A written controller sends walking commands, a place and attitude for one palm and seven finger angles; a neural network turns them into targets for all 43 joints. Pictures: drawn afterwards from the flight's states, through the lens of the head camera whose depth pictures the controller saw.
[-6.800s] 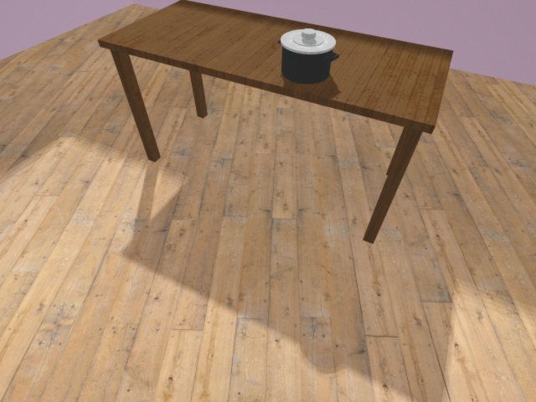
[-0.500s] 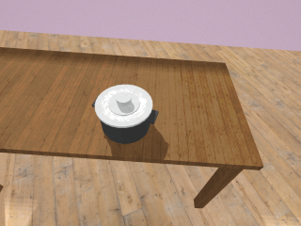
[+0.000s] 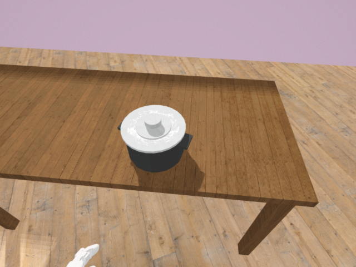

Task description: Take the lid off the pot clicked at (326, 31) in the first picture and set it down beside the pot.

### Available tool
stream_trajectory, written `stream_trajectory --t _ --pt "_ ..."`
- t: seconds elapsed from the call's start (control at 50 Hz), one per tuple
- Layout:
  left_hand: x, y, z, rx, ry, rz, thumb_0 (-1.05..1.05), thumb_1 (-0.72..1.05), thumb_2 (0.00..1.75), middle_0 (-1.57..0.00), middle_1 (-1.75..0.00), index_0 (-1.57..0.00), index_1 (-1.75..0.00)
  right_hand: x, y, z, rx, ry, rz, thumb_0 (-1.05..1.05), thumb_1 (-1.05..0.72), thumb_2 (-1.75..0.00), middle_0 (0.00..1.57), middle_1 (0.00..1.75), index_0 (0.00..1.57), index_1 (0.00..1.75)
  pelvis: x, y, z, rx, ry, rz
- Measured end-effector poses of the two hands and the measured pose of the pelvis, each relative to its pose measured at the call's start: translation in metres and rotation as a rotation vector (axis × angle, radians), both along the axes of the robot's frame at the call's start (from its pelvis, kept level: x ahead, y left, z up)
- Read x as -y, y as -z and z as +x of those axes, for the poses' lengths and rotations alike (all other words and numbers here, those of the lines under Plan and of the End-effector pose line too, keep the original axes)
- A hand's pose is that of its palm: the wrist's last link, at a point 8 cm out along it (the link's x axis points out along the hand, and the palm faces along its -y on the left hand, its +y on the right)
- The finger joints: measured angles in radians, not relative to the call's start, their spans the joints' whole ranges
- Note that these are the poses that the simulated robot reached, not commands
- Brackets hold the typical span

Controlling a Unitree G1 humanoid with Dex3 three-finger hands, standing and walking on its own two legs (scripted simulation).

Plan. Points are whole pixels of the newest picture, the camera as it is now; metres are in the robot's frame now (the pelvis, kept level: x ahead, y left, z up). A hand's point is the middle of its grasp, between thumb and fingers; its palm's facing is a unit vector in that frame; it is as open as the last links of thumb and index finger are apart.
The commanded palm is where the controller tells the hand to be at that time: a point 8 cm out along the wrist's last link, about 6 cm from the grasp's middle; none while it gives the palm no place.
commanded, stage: lift the closed hand beside the body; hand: left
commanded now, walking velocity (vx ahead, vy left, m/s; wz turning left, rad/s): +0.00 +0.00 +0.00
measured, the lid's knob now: (152, 120) +0.49 +0.11 +0.05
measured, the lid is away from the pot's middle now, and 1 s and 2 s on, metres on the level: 0.00 0.00 0.00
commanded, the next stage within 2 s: raise the hand higher, near the body in 0.46 s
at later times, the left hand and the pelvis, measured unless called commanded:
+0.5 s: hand out of the picture +0.10 +0.20 -0.06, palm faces +0.25 -0.92 -0.31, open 3.1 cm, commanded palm +0.06 +0.24 -0.02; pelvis -0.02 -0.03 +0.00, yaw +1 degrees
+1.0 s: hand (78, 254) +0.14 +0.21 +0.01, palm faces +0.24 -0.90 -0.37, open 3.1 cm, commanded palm +0.10 +0.25 +0.06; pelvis +0.01 -0.01 +0.00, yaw +0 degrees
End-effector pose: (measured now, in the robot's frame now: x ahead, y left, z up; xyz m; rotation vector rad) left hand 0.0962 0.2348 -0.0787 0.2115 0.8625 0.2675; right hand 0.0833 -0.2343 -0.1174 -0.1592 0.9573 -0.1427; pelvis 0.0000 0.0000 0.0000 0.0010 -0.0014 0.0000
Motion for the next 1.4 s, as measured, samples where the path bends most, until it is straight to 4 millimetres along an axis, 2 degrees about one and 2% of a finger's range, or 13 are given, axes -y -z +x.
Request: stream_trajectory --t 0.06,0.14,0.2,0.26,0.34,0.46,0.58,0.66,0.76,1.0,1.1,1.26,1.4 --pt "0.002 -0.012 0.01 0.074 0.011 0.003 0.01 0.91 0.9 -0.36 -0.48 -0.36 -0.48 0.004 -0.018 0.035 0.149 -0.007 0.012 0.02 -0.91 -0.9 0.2 0.3 0.21 0.3 0.005 0.0 -0.007 0.001 0.009 0.002" --pt "0.007 -0.029 0.003 0.166 0.029 0.0 0.01 0.91 0.9 -0.5 -0.64 -0.51 -0.63 0.009 -0.051 0.075 0.336 -0.047 -0.005 0.02 -0.91 -0.9 0.2 0.3 0.2 0.29 0.013 0.001 -0.016 0.015 0.007 -0.001" --pt "0.006 -0.031 -0.01 0.186 0.006 0.001 0.01 0.91 0.9 -0.62 -0.77 -0.63 -0.77 0.011 -0.069 0.093 0.409 -0.085 -0.031 0.01 -0.91 -0.9 0.2 0.3 0.2 0.29 0.019 0.002 -0.023 0.016 -0.004 -0.005" --pt "0.004 -0.034 -0.021 0.199 -0.019 0.01 0.01 0.9 0.9 -0.75 -0.9 -0.75 -0.9 0.013 -0.077 0.102 0.437 -0.121 -0.058 0.01 -0.9 -0.9 0.2 0.3 0.2 0.3 0.024 0.003 -0.027 0.015 -0.013 -0.009" --pt "0.002 -0.038 -0.03 0.208 -0.044 0.028 0.02 0.9 0.9 -0.92 -1.09 -0.92 -1.09 0.014 -0.072 0.1 0.415 -0.14 -0.071 0.01 -0.9 -0.9 0.2 0.3 0.2 0.3 0.028 0.003 -0.028 0.012 -0.022 -0.012" --pt "-0.002 -0.044 -0.03 0.206 -0.048 0.055 0.02 0.9 0.9 -1.14 -1.33 -1.14 -1.33 0.013 -0.05 0.079 0.315 -0.119 -0.055 0.01 -0.9 -0.9 0.2 0.3 0.21 0.3 0.03 0.004 -0.024 0.014 -0.02 -0.011" --pt "-0.008 -0.052 -0.024 0.2 -0.029 0.089 0.02 0.9 0.9 -1.24 -1.45 -1.24 -1.44 0.012 -0.03 0.057 0.225 -0.073 -0.032 0.02 -0.9 -0.9 0.2 0.3 0.21 0.3 0.028 0.004 -0.017 0.01 -0.012 -0.007" --pt "-0.01 -0.063 -0.017 0.22 -0.008 0.112 0.02 0.9 0.9 -1.27 -1.48 -1.27 -1.47 0.012 -0.025 0.052 0.205 -0.056 -0.031 0.02 -0.9 -0.9 0.21 0.3 0.21 0.3 0.025 0.004 -0.013 0.008 -0.006 -0.005" --pt "-0.012 -0.079 -0.005 0.273 0.014 0.133 0.02 0.9 0.9 -1.28 -1.49 -1.28 -1.49 0.012 -0.027 0.061 0.224 -0.044 -0.034 0.02 -0.9 -0.9 0.21 0.3 0.21 0.3 0.021 0.003 -0.006 0.006 -0.001 -0.003" --pt "-0.015 -0.121 0.017 0.421 0.05 0.172 0.02 0.9 0.9 -1.29 -1.5 -1.29 -1.5 -0.004 -0.051 0.113 0.352 -0.085 -0.024 0.02 -0.9 -0.9 0.2 0.3 0.21 0.3 0.015 0.0 0.009 0.014 0.003 -0.002" --pt "-0.016 -0.138 0.023 0.479 0.059 0.196 0.02 0.9 0.9 -1.29 -1.5 -1.29 -1.5 -0.013 -0.056 0.127 0.376 -0.117 -0.006 0.02 -0.9 -0.9 0.2 0.3 0.21 0.3 0.014 -0.001 0.013 0.016 0.001 -0.002" --pt "-0.019 -0.166 0.036 0.571 0.075 0.247 0.02 0.9 0.9 -1.29 -1.5 -1.3 -1.5 -0.021 -0.051 0.128 0.35 -0.146 0.018 0.02 -0.9 -0.9 0.2 0.3 0.21 0.3 0.015 -0.002 0.015 0.021 -0.001 -0.001" --pt "-0.017 -0.192 0.047 0.661 0.104 0.297 0.02 0.89 0.9 -1.29 -1.5 -1.3 -1.5 -0.015 -0.043 0.117 0.31 -0.134 0.022 0.02 -0.9 -0.9 0.21 0.3 0.21 0.3 0.019 -0.002 0.016 0.026 0.004 -0.001"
